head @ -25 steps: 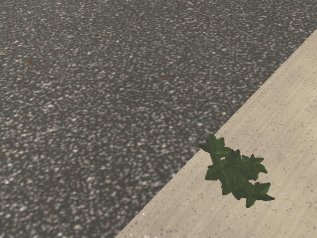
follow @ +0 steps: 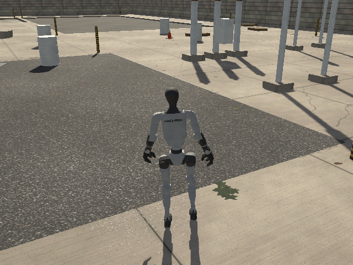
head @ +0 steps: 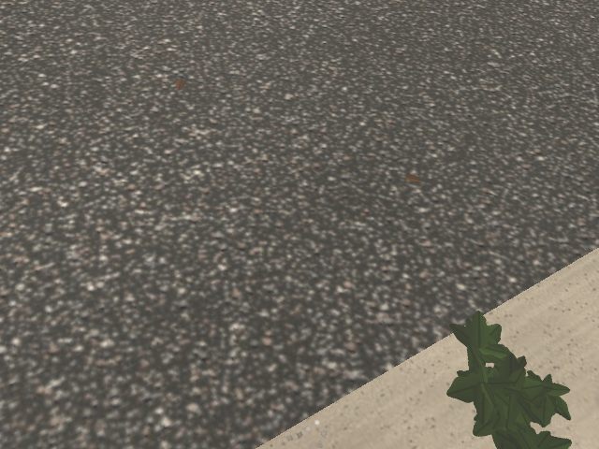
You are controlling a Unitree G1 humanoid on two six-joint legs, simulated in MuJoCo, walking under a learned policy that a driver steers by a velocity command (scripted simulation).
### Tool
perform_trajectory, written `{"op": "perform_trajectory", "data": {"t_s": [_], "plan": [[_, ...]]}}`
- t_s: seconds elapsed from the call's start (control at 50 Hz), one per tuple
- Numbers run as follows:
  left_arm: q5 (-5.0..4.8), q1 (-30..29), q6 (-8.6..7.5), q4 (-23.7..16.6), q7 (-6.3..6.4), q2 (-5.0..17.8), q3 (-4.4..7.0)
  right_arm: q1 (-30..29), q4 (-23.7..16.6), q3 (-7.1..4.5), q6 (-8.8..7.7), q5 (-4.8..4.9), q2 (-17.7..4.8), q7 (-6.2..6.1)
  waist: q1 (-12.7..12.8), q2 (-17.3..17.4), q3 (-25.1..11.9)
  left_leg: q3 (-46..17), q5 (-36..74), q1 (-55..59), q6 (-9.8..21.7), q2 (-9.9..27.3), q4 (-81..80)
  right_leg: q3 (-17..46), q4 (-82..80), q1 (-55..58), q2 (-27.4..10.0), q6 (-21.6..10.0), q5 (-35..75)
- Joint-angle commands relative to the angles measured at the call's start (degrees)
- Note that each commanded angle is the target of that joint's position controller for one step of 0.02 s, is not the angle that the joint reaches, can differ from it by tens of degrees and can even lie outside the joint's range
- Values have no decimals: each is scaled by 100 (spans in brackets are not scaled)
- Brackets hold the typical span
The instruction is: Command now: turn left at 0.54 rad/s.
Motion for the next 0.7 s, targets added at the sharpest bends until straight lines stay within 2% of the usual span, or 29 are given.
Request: {"op": "perform_trajectory", "data": {"t_s": [0.02, 0.04, 0.08, 0.1, 0.12, 0.16, 0.22, 0.26, 0.3, 0.32, 0.34, 0.36, 0.38, 0.4, 0.44, 0.46, 0.48, 0.54, 0.58, 0.64, 0.68, 0.7], "plan": [[-45, -137, -120, -299, 22, 433, 132, -217, -467, -194, -113, 44, -884, -98, 180, 848, -697, -1573, 2140, 1125, 867, 1245, -938, 340, 207, -546, -30, 90, 360], [-63, -186, -139, -310, 19, 389, 115, -148, -470, -208, -102, 55, -911, -118, 140, 855, -705, -1604, 2173, 1290, 875, 1227, -903, 364, -69, -594, -17, 123, 407], [-84, -321, -194, -335, -48, 343, 83, 52, -439, -238, -77, 134, -931, -156, 8, 903, -733, -1815, 373, 1463, 883, 1126, -1156, 374, -906, -565, -35, 160, 634], [-100, -449, -229, -364, -97, 348, 74, 69, -441, -249, -73, 145, -967, -167, -59, 1003, -614, -1985, -557, 1371, 905, 1103, -1343, 373, -1284, -486, -27, 174, 706], [-115, -543, -273, -393, -145, 371, 70, 39, -455, -263, -78, 132, -1028, -169, -96, 1113, -483, -2144, -1044, 1253, 932, 1109, -1474, 369, -1612, -385, -7, 181, 720], [-133, -610, -391, -420, -232, 412, 60, -4, -483, -288, -98, 98, -1107, -151, -143, 1149, -369, -2297, -1265, 1067, 982, 1095, -1523, 361, -2152, -75, 25, 160, 655], [-168, -426, -579, -365, -339, 460, 53, -73, -520, -282, -123, 108, -1101, -85, -117, 1117, -412, -2436, -1356, 815, 1007, 1041, -1429, 275, -2725, 570, 75, 32, 557], [-185, -123, -684, -239, -389, 465, 47, -113, -519, -226, -128, 105, -973, -56, 6, 1072, -434, -2444, -1379, 554, 928, 954, -1283, 137, -3212, 1223, 68, -108, 883], [-145, 380, -763, -26, -393, 445, 52, -138, -507, -123, -139, 81, -721, -37, 277, 873, -464, -2286, -1505, 63, 699, 647, -890, 24, -3843, 2236, -5, -296, 1284], [-98, 884, -787, 110, -367, 594, 85, -214, -545, -36, -172, 57, -458, -22, 483, 588, -603, -1998, -1633, -516, 484, 386, -206, 486, -3927, 3025, -504, -475, 1025], [-10, 1469, -777, 231, -325, 906, 121, -245, -618, 77, -223, 52, -54, 7, 577, -435, -740, -1050, -1823, -1440, 110, -300, 1476, 1845, -4399, 3750, -1465, -881, 18], [58, 1735, -777, 393, -388, 1392, 249, -414, -932, -5, -312, 198, -379, -12, 555, -1304, -228, -667, -2288, -2804, 32, -508, 2382, 3681, -4934, 3731, -2291, -1651, -1248], [-38, 1477, -814, 280, -395, 990, 152, -462, -865, -106, -378, 217, -835, -9, 534, -789, 243, -876, -1897, -3295, -13, -91, 3030, 3583, -4993, 3564, -2283, -1769, -1719], [-101, 1316, -823, 216, -377, 695, 69, -413, -772, -138, -415, 195, -892, 27, 471, -705, 364, -853, -1385, -3416, -37, 17, 3213, 3063, -4994, 3549, -1967, -1565, -1425], [-109, 1208, -787, 169, -350, 587, 2, -537, -790, -122, -482, 97, -750, 89, 409, -591, 314, -555, -643, -3430, -125, 321, 3156, 2362, -5068, 3480, -1692, -1356, -481], [-77, 1243, -774, 170, -333, 530, -36, -685, -836, -98, -511, 73, -644, 123, 435, -539, 272, -405, -329, -3238, -183, 431, 2996, 2003, -5148, 3315, -1545, -1294, 30], [-62, 1319, -766, 201, -321, 538, -43, -819, -885, -59, -527, 59, -510, 146, 479, -551, 237, -206, -56, -3090, -260, 459, 2838, 1698, -5212, 3187, -1422, -1294, 534], [-101, 1511, -719, 284, -289, 651, -42, -1272, -1075, 69, -547, 63, -189, 194, 618, -492, 214, 165, 598, -2505, -407, 446, 1797, 926, -5246, 2829, -1131, -1250, 1680], [-125, 1686, -692, 324, -287, 759, -40, -1554, -1176, 122, -562, 102, -91, 243, 721, -496, 216, 322, 944, -1970, -418, 338, 1047, 638, -5218, 2620, -1071, -1202, 2020], [-188, 1979, -649, 421, -306, 869, -34, -1759, -1290, 101, -548, 161, -214, 312, 734, -525, 279, 349, 1101, -1546, -304, 246, 539, 655, -5171, 2741, -1342, -1191, 2248], [-214, 1997, -603, 454, -301, 916, -21, -1674, -1316, 49, -545, 174, -369, 340, 546, -559, 269, 322, 939, -1305, -115, 197, 304, 639, -4968, 3021, -1527, -1107, 2841], [-215, 1950, -578, 448, -293, 976, -6, -1410, -1264, -13, -541, 159, -497, 335, 331, -586, 102, 392, 844, -855, 6, 88, 208, 535, -4622, 3111, -1529, -1037, 3734]]}}
Velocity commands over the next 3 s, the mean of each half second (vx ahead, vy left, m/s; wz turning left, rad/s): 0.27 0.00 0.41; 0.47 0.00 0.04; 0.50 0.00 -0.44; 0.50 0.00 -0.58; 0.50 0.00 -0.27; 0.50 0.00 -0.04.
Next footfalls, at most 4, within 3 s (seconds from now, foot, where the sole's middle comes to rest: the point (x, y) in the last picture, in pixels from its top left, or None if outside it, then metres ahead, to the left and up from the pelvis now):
0.32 right None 0.12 -0.14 -0.78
0.74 left None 0.37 0.19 -0.78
1.30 right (269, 341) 0.72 0.02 -0.78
1.76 left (203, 241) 1.01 0.20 -0.78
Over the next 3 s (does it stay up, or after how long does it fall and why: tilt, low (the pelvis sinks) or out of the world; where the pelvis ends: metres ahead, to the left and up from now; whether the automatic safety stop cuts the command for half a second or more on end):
stays up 1.45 -0.15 0.00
